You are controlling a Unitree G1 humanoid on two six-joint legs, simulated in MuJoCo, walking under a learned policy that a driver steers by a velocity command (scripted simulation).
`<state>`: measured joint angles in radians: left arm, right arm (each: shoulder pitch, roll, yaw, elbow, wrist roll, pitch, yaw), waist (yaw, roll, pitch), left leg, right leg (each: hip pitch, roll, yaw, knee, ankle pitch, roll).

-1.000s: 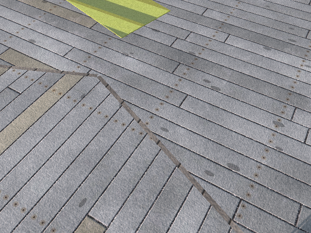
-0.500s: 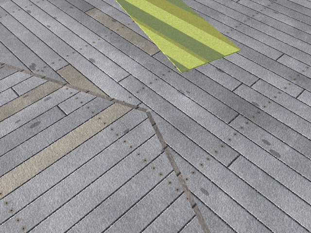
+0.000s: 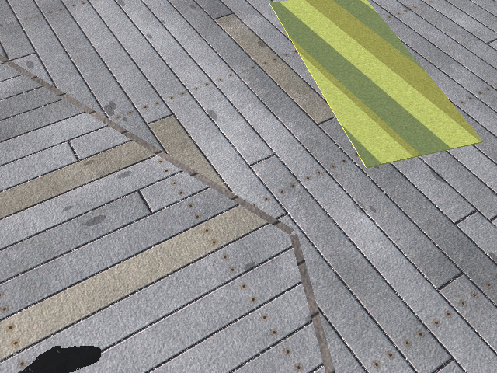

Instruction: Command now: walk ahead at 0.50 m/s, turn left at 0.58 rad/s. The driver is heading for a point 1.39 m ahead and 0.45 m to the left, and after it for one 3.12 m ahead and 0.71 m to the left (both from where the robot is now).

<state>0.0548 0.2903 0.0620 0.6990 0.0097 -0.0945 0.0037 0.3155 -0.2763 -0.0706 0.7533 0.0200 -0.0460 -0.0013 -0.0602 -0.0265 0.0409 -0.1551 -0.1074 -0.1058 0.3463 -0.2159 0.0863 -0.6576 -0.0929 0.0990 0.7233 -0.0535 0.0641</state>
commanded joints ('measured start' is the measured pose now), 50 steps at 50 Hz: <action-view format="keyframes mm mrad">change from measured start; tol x32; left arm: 1 -104 53 6 -81 -13 -17 -13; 10 322 243 78 5 3 -36 -21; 50 -64 61 -15 -47 -3 -11 -24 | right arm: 1 14 -179 -48 -59 6 -5 -13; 30 -308 -61 -5 -247 6 15 58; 35 149 -270 -103 -148 10 43 21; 50 12 -177 -40 -129 -4 -10 -14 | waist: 1 -17 113 -41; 8 132 128 -182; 10 113 -319 -395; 29 150 -28 44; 36 24 302 -369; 50 -2 100 -40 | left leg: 1 -94 197 -156 -89 176 131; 7 14 223 -293 122 194 74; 10 -558 31 -68 869 -394 -57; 12 -642 128 -48 976 -238 -70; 30 -503 177 147 299 147 -37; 34 11 33 215 199 92 78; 36 553 420 -652 55 -112 336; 50 -112 196 -122 -109 175 139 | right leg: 1 159 81 -59 -152 147 9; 8 555 16 16 -273 -8 -124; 10 1028 -339 704 -399 -399 -333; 16 537 -159 145 -528 -154 -231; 29 696 -180 -228 -541 184 -205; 33 746 -176 -303 -218 754 -164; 34 635 -142 -329 2 710 -131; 36 -34 122 -154 620 -571 -43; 37 -140 85 -1 681 -522 -57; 50 145 53 -68 -103 172 11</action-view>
